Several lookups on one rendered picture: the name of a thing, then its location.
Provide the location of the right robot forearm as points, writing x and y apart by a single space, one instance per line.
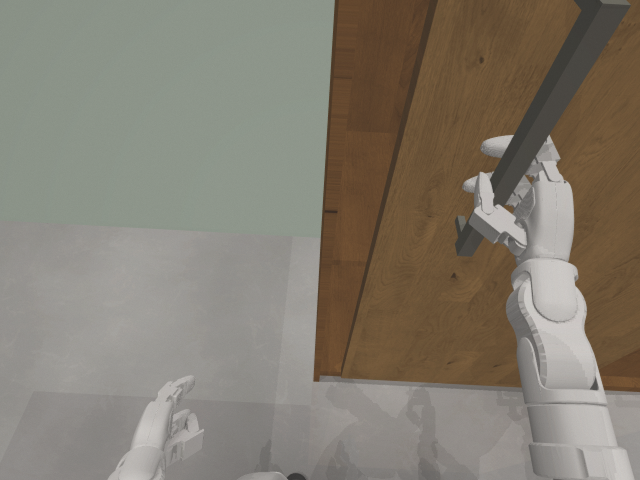
573 436

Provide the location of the wardrobe door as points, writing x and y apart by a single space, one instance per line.
423 313
627 366

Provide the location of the handle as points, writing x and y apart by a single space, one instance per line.
592 30

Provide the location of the left robot forearm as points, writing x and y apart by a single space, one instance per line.
141 463

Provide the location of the left robot hand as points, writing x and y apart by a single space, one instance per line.
159 428

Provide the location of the right robot hand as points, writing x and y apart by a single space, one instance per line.
545 209

